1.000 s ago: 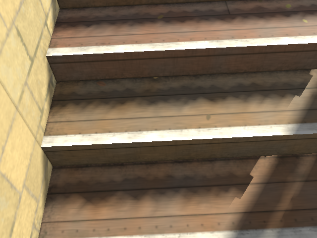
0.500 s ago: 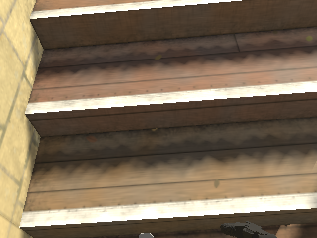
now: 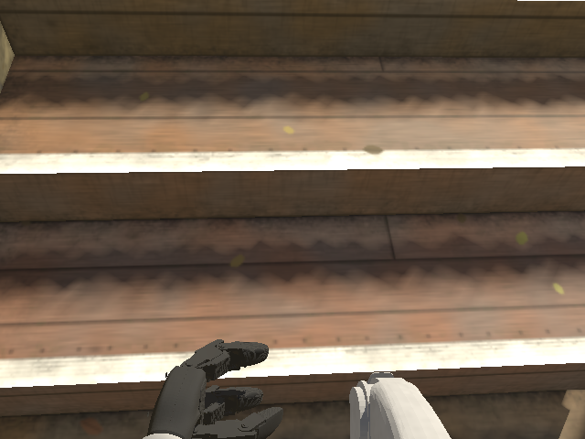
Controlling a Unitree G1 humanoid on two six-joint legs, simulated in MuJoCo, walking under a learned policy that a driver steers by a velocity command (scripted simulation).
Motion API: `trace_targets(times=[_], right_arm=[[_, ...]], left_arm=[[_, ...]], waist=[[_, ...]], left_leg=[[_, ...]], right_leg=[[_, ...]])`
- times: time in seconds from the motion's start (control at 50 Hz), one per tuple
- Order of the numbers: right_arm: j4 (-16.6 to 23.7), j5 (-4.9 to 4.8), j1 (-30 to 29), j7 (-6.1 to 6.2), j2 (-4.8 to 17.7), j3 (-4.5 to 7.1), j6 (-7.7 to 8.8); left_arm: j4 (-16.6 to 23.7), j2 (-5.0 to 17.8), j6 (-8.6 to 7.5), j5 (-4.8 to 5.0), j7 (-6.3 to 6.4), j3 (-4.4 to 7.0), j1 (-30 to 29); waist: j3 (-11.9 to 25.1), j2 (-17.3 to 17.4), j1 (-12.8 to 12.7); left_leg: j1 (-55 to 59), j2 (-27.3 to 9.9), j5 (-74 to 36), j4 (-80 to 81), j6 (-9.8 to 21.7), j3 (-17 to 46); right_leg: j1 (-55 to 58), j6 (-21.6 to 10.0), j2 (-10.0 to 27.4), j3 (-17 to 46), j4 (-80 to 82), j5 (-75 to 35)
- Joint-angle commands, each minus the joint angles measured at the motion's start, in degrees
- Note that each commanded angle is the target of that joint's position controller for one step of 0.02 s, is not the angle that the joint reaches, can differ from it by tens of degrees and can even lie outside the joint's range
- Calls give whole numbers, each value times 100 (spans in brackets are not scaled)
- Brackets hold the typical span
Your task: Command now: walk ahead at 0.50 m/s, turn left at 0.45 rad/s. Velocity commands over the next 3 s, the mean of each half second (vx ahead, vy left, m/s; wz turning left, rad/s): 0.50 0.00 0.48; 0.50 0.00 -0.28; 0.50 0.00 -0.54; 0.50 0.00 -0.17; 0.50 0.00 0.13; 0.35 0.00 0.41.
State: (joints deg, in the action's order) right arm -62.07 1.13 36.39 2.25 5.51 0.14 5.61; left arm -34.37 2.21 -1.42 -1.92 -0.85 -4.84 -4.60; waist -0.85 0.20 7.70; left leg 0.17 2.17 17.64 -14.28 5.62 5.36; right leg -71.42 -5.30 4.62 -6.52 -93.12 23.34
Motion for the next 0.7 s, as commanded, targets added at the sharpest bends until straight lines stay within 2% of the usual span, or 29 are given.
trace_targets(times=[0.02, 0.04, 0.06, 0.08, 0.1, 0.12, 0.14, 0.16, 0.18, 0.2, 0.22, 0.26, 0.3, 0.32, 0.36, 0.38, 0.4, 0.42, 0.44, 0.46, 0.48, 0.54, 0.58, 0.6, 0.62, 0.64, 0.66, 0.68, 0.7], right_arm=[[585, -7, -395, 22, 1092, 225, -12], [637, -40, -273, -49, 1293, 282, 50], [690, -159, -555, -160, 1666, 401, 152], [896, -216, -819, -225, 1542, 449, 306], [1398, -322, -862, -372, 801, 407, 324], [1527, 19, -882, -433, 1027, 510, 314], [1741, 73, -1149, -438, 711, 494, 214], [1933, 190, -1523, -404, 498, 432, 137], [2113, 176, -1783, -376, 367, 391, 77], [2210, 78, -1853, -362, 223, 343, -32], [2292, 48, -1814, -293, -18, 254, -184], [2584, 22, -2076, -208, -270, 122, -378], [2752, 14, -2290, -214, 87, 165, -500], [2718, 12, -2482, -207, 436, 281, -556], [2881, 116, -2982, -207, 599, 361, -584], [2703, 102, -2967, -149, 442, 370, -596], [2791, 121, -2968, -113, 388, 374, -594], [2918, 167, -3349, -57, 375, 350, -604], [3111, 250, -3734, -35, 356, 334, -607], [3274, 226, -4147, -22, 378, 317, -597], [3472, 196, -4702, 0, 197, 228, -549], [3872, 84, -5561, -69, 251, 108, -402], [4223, 56, -5863, -283, 108, -79, -389], [4092, -87, -5373, -481, -115, -224, -393], [3712, -102, -4799, -501, -25, -130, -446], [3405, -272, -3198, -340, 232, 72, -445], [3068, -181, -1643, -208, 617, 277, -456], [2810, 114, -1084, -77, 1352, 508, -393], [2686, 321, -922, -4, 2227, 800, -394]], left_arm=[[592, 216, -72, 218, 8, 108, -19], [229, 577, -72, 306, 102, 315, 1041], [10, 1045, -88, 312, 181, 542, 2060], [-163, 1619, -165, 27, 219, 765, 2674], [-391, 2192, -172, -77, 235, 945, 2789], [-348, 1938, -67, 104, 277, 969, 2099], [-518, 1491, -82, 138, 256, 886, 1557], [-870, 941, -132, 129, 255, 784, 1507], [-1145, 507, -250, -17, 255, 701, 1719], [-1449, 260, -347, -123, 262, 649, 1923], [-1621, 279, -491, -166, 219, 659, 1986], [-1986, 435, -686, -70, 79, 705, 2224], [-1848, 678, -796, -57, 34, 713, 1964], [-1760, 803, -830, -20, 69, 722, 1853], [-1768, 1212, -927, 5, 138, 788, 2091], [-1890, 1252, -931, -64, 141, 813, 2577], [-1906, 1416, -954, -108, 134, 863, 2887], [-2011, 1375, -946, -79, 123, 859, 3261], [-2007, 1413, -897, -131, 123, 874, 3589], [-2019, 1439, -865, -175, 134, 882, 3823], [-2136, 1412, -839, -197, 164, 864, 4120], [-2230, 1367, -807, -187, 268, 799, 4307], [-2445, 1160, -644, 25, 364, 730, 4203], [-2322, 1124, -575, 179, 380, 682, 3682], [-2185, 1215, -577, 298, 337, 643, 3709], [-2095, 2169, -675, 255, 204, 856, 3662], [-2037, 2846, -804, 380, 56, 1088, 3324], [-1951, 2434, -914, 662, -96, 1075, 3734], [-1624, 1743, -914, 638, -229, 965, 3738]], waist=[[561, 887, -836], [1404, 1137, -1299], [1891, 1380, -1979], [2308, 738, -2210], [2608, -1547, -1798], [2401, -1495, -1379], [1392, -882, -1001], [426, -135, -886], [113, 254, -807], [-45, 225, -640], [-78, -156, -457], [-267, -341, -199], [-343, -171, -57], [-314, -48, -165], [-98, -164, -305], [92, -327, -557], [47, -434, -596], [-88, -368, -770], [-203, -414, -1036], [-321, -422, -1173], [-499, -526, -1361], [-868, -502, -1424], [-725, -657, -1315], [-501, -302, -1017], [276, 22, -1063], [992, -876, -282], [1924, -1387, 581], [2557, -651, 628], [3336, 847, 387]], left_leg=[[-996, -997, -7025, 364, 728, 297], [-665, -1105, -8761, -619, 666, 362], [-426, -1103, -9031, -1910, 505, 369], [-1037, -796, -7516, -3757, 325, 446], [-3094, 448, -1624, -6392, -125, 152], [-3622, 231, -839, -8045, -41, 519], [-4065, -66, -1189, -8526, -39, 245], [-4593, -256, -1391, -8767, 53, -48], [-4801, -347, -1295, -8838, 191, -18], [-4891, -338, -1056, -8984, 274, 43], [-5120, -256, -964, -9606, 381, 103], [-5834, -321, -887, -9839, 458, 308], [-5572, -318, -1255, -8670, 287, 203], [-5303, -160, -1579, -8229, 176, -162], [-5301, -202, -2015, -7649, 59, -225], [-5761, 58, -1721, -8691, 85, -534], [-6282, -94, -1387, -9039, 107, -344], [-6765, -57, -810, -9271, 135, -263], [-7474, -37, -236, -9506, 173, -155], [-8043, -51, 245, -9551, 166, -73], [-8867, -38, 863, -10048, 178, -162], [-9484, -372, 1715, -9224, 182, -402], [-8160, -827, 1514, -7686, 185, -1270], [-5636, -843, 637, -5573, 338, -1614], [-3389, -117, 247, -5299, 325, -2329], [-1853, 309, 416, -5096, 347, -2071], [-849, 275, 108, -4138, 488, -1322], [453, -900, 687, -3083, 864, 1134], [848, -2655, 301, -1275, 1215, 4181]], right_leg=[[3521, -185, -572, -450, 2252, 61], [4859, -287, -878, -369, 2561, -69], [5742, -328, -771, 40, 3433, -242], [6593, -484, 32, 1533, 4194, 810], [7415, -1160, 1806, 5045, 6391, 1062], [6877, -1187, 1889, 6315, 7554, 1317], [6086, -1086, 1795, 5394, 7370, 2130], [5438, -904, 1652, 4339, 7028, 1748], [5019, -703, 1509, 3416, 6815, 1090], [4745, -508, 1367, 2695, 6801, 590], [4644, -413, 1408, 2419, 6969, 179], [4720, -128, 1327, 1723, 7301, -250], [4391, 85, 1152, 825, 7678, -491], [4336, 76, 1022, 286, 7802, -1034], [5041, 52, 986, -33, 7951, -1874], [5702, -144, 1056, -9, 7736, -2086], [6274, -264, 1280, 115, 7676, -2366], [6723, -304, 1320, 206, 7738, -2611], [7346, -404, 1374, 424, 7824, -2539], [7886, -417, 1467, 529, 7935, -2195], [8431, -517, 1640, 747, 8054, -2258], [8940, -412, 1698, 612, 8629, -2014], [8273, -376, 1186, 259, 9320, -2404], [6930, -452, 887, -198, 9744, -3425], [6265, -694, 800, -146, 9183, -6356], [6411, -684, 1097, -37, 7636, -9553], [6811, -392, 1042, 62, 5995, -9830], [5360, 64, 369, 498, 3871, -7244], [4434, 285, -853, 1046, 1046, -870]])
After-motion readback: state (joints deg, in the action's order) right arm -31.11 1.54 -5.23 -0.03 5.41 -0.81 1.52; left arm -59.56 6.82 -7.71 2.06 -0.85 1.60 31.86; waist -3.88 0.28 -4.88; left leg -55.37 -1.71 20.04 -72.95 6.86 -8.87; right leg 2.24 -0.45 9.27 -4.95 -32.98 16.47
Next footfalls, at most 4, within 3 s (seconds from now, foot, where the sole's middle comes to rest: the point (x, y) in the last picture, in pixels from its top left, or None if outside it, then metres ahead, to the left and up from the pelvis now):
0.06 right None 0.26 -0.13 -0.63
0.66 left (141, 320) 0.60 0.21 -0.48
1.26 right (212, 115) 0.98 0.06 -0.33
1.76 left None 1.35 0.12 -0.19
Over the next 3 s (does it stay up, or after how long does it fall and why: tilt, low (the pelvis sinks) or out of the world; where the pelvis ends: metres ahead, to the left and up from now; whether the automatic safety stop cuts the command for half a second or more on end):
stays up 1.87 -0.05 0.73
